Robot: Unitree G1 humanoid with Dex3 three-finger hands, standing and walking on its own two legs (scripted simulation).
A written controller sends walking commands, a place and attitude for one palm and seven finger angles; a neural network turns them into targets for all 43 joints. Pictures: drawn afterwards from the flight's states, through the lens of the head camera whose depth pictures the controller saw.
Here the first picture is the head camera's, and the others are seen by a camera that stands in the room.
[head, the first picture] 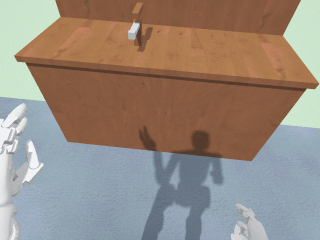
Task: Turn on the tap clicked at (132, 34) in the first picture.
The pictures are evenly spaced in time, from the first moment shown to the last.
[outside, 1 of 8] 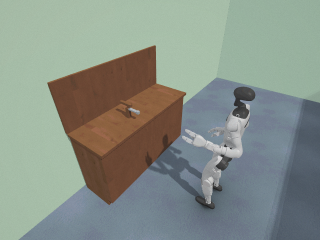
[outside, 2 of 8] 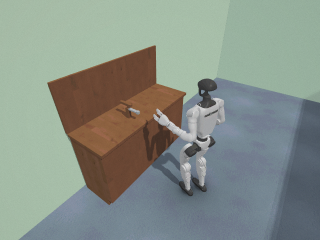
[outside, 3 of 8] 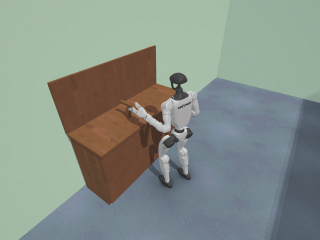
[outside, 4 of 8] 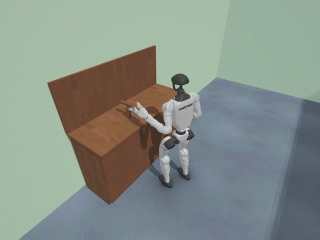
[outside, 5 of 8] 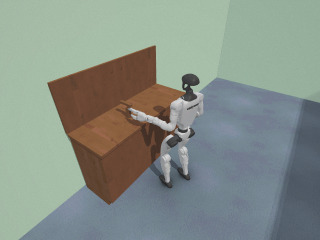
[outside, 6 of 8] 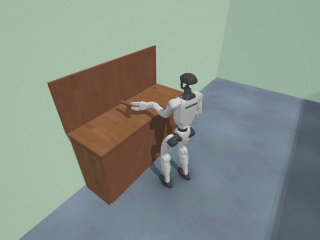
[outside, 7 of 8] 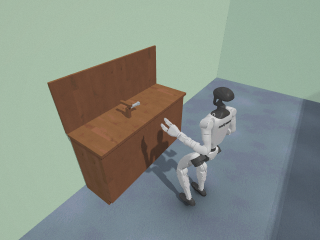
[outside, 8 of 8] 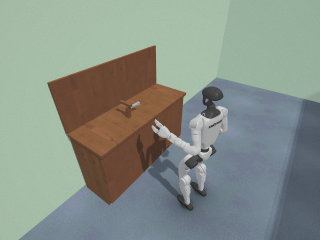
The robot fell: no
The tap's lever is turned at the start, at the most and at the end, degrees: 0 82 81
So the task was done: yes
